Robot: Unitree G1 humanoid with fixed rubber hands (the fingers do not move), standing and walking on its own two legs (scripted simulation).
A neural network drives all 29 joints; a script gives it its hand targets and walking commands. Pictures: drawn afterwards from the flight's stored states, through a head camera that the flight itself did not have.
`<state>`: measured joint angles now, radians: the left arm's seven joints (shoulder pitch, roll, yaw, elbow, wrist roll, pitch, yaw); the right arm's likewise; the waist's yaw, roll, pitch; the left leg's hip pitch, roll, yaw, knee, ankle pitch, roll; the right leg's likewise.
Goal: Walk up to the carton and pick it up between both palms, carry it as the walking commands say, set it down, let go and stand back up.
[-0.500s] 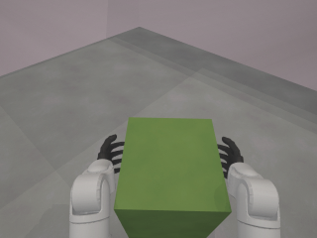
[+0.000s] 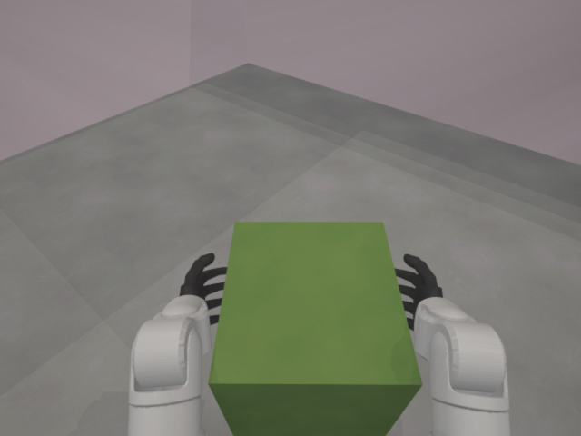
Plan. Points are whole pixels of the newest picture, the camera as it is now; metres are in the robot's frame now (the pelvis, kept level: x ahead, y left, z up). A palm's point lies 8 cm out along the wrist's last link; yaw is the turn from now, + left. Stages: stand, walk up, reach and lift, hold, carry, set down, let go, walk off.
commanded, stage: carry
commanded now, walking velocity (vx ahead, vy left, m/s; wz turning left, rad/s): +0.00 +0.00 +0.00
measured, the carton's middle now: (308, 338) +0.27 +0.00 +0.02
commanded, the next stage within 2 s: none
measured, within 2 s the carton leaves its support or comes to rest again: neither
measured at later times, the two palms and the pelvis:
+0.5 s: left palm (183, 302) +0.28 +0.17 +0.08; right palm (404, 304) +0.28 -0.12 +0.09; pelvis +0.01 +0.02 +0.00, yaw +0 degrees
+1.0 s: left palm (186, 297) +0.30 +0.17 +0.07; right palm (398, 300) +0.30 -0.12 +0.07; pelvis +0.02 +0.03 +0.00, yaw +0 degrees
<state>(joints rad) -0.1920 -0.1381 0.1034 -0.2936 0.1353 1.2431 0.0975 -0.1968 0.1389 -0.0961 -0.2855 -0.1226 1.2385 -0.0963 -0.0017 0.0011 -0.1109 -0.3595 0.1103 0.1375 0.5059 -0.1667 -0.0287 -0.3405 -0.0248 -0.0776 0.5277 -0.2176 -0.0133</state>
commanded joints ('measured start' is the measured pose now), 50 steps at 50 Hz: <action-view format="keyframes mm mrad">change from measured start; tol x2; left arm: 1 -482 -914 -694 -43 -415 -8 -264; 50 -413 -847 -575 114 -277 -236 -246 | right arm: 1 -450 931 677 -31 396 -8 251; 50 -407 864 567 111 280 -238 243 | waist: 1 -3 -10 -155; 22 -2 5 -210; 50 -2 -4 -214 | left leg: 1 103 44 -77 -86 -113 20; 7 82 57 -93 -120 -117 29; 20 108 48 -84 -99 0 42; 30 124 43 -77 -79 54 45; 50 128 37 -70 -59 69 43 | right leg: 1 -14 -102 114 -144 -99 -4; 8 26 -93 91 -99 -30 3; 19 43 -96 87 -84 21 10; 50 53 -98 89 -70 77 12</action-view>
